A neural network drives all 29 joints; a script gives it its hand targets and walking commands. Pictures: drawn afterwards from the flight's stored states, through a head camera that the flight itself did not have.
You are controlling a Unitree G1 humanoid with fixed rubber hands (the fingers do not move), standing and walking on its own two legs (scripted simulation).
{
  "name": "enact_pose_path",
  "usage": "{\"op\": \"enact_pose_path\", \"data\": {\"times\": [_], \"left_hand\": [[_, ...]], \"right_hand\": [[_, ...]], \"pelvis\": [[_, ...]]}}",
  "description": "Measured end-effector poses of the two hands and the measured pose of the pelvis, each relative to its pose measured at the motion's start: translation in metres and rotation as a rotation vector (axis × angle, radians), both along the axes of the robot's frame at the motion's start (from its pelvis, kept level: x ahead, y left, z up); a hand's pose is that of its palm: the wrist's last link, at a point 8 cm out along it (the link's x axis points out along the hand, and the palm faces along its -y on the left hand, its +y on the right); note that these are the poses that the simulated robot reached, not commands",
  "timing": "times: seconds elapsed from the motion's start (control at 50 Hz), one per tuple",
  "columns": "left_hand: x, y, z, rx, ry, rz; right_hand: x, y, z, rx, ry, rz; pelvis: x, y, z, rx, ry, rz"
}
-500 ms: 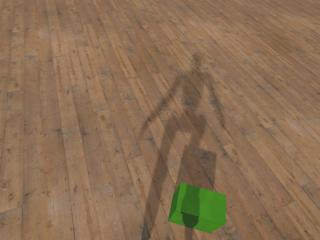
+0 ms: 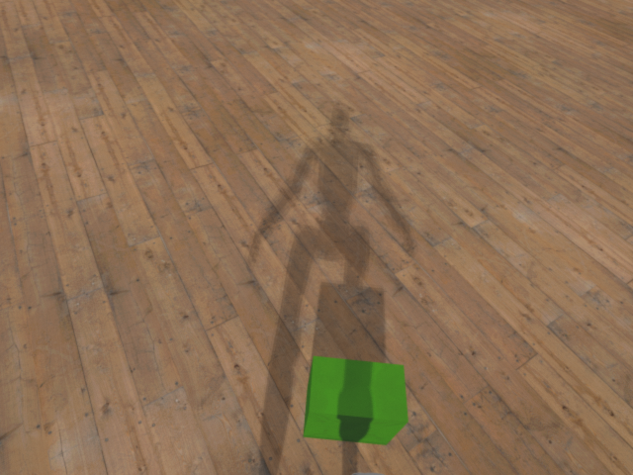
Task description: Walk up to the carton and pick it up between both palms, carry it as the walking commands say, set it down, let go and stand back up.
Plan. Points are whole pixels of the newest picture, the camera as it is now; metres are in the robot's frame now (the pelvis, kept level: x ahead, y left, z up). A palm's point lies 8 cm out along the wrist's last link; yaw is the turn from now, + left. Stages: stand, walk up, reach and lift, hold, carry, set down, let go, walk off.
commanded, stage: walk up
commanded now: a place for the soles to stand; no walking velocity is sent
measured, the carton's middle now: (351, 402) +0.42 -0.13 -0.65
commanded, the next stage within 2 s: none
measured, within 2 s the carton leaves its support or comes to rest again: neither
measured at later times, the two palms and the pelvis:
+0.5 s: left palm out of the picture +0.08 +0.19 -0.11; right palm out of the picture +0.03 -0.46 -0.11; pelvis +0.00 -0.13 -0.01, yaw -6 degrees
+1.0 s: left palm out of the picture +0.04 +0.27 -0.14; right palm out of the picture +0.01 -0.37 -0.09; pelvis -0.03 -0.04 -0.01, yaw -6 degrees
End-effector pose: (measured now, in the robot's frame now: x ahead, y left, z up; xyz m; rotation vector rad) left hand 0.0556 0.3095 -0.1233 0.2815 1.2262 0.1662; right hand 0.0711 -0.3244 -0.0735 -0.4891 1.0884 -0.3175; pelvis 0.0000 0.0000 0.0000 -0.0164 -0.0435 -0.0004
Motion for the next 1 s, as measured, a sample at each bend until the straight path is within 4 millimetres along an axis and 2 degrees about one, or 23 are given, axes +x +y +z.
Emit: {"op": "enact_pose_path", "data": {"times": [0.1,0.18,0.3,0.42,0.5,0.58,0.66,0.76,0.86,1.0], "left_hand": [[0.010,-0.040,0.006,0.025,-0.015,-0.025],[0.013,-0.075,-0.002,0.062,-0.037,-0.045],[0.017,-0.108,0.008,0.098,-0.030,-0.070],[0.027,-0.124,0.013,0.122,-0.057,-0.094],[0.028,-0.122,0.016,0.135,-0.063,-0.096],[0.025,-0.111,0.017,0.145,-0.059,-0.093],[0.019,-0.093,0.014,0.139,-0.057,-0.087],[0.014,-0.068,-0.002,0.092,-0.049,-0.085],[0.004,-0.052,-0.008,0.055,-0.023,-0.078],[-0.015,-0.040,-0.012,0.049,0.020,-0.075]], "right_hand": [[-0.003,-0.048,-0.009,0.016,0.002,-0.002],[-0.002,-0.091,-0.031,0.035,0.013,0.008],[-0.021,-0.121,-0.034,0.075,0.063,-0.032],[-0.041,-0.138,-0.034,0.086,0.148,-0.076],[-0.045,-0.137,-0.035,0.091,0.177,-0.084],[-0.047,-0.127,-0.036,0.097,0.183,-0.083],[-0.051,-0.110,-0.036,0.092,0.187,-0.084],[-0.061,-0.082,-0.031,0.068,0.184,-0.099],[-0.062,-0.054,-0.022,0.075,0.148,-0.097],[-0.060,-0.041,-0.021,0.081,0.093,-0.088]], "pelvis": [[0.001,-0.042,-0.004,0.028,0.004,-0.024],[-0.001,-0.080,-0.021,0.053,-0.005,-0.048],[-0.004,-0.112,-0.014,0.047,0.001,-0.083],[-0.003,-0.128,-0.010,0.044,0.026,-0.099],[-0.003,-0.127,-0.008,0.041,0.038,-0.098],[-0.004,-0.118,-0.007,0.028,0.042,-0.098],[-0.007,-0.101,-0.009,0.008,0.038,-0.094],[-0.012,-0.072,-0.013,-0.019,0.022,-0.090],[-0.019,-0.052,-0.008,-0.037,0.017,-0.093],[-0.028,-0.041,-0.009,-0.037,0.007,-0.110]]}}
